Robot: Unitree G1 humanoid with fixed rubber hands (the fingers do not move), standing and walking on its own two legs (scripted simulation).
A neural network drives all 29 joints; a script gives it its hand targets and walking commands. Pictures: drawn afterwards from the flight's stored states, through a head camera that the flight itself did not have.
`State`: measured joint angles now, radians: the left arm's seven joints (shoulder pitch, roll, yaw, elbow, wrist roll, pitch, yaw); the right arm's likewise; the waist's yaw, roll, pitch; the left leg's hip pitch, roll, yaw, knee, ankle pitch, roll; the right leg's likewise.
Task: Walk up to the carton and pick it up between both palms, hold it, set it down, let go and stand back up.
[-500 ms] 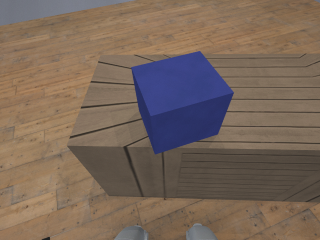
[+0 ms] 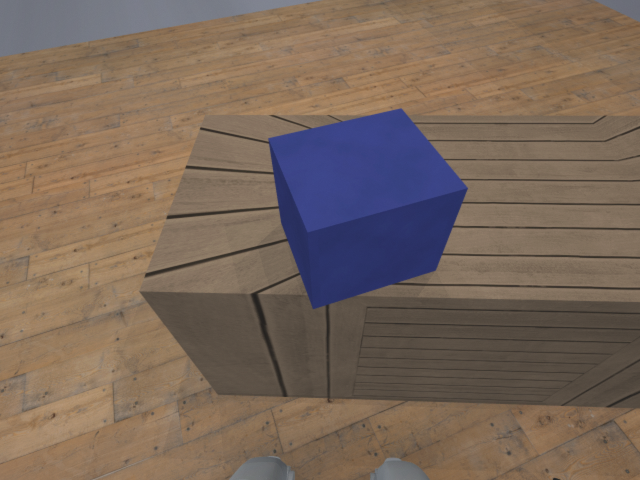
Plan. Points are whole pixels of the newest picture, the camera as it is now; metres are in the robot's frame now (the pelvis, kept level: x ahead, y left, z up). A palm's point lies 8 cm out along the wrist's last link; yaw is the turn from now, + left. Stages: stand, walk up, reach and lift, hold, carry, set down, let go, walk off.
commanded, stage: walk up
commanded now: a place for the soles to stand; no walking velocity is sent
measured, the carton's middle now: (357, 208) +0.53 -0.05 -0.02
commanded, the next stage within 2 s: none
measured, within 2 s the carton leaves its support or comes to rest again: neither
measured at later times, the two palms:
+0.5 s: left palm out of the picture +0.06 +0.32 -0.10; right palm out of the picture +0.07 -0.30 -0.11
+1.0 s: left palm out of the picture +0.05 +0.33 -0.10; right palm out of the picture +0.07 -0.29 -0.11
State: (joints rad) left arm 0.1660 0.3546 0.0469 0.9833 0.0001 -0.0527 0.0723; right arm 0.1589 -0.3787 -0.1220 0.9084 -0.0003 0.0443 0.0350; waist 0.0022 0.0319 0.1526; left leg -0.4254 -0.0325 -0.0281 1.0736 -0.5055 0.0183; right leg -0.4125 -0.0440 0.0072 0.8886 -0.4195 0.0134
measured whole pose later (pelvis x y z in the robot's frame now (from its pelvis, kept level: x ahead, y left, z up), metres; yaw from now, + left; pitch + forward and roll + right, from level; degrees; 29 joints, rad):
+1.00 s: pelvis -0.02 +0.02 +0.01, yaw +0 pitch -4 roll +0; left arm 0.17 0.35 0.05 0.98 0.00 -0.05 0.06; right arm 0.15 -0.38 -0.11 0.92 0.00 0.04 0.04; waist 0.00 0.03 0.17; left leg -0.37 -0.04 -0.04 0.97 -0.51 0.03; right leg -0.37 -0.04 0.00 0.83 -0.39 0.02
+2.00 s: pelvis -0.02 +0.04 +0.00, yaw +1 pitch -5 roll -1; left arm 0.18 0.35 0.05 0.99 0.00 -0.05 0.06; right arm 0.17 -0.38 -0.11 0.93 0.00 0.03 0.04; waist 0.00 0.01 0.16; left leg -0.32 -0.05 -0.04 0.83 -0.44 0.04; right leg -0.35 -0.04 0.00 0.82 -0.39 0.02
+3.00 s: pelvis -0.02 +0.05 +0.01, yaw +1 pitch -5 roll -1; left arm 0.17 0.35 0.05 0.99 0.00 -0.03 0.05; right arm 0.17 -0.37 -0.10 0.94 0.00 0.02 0.04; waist 0.00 0.00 0.17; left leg -0.33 -0.06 -0.03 0.83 -0.41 0.05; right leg -0.34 -0.04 0.00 0.86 -0.45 0.02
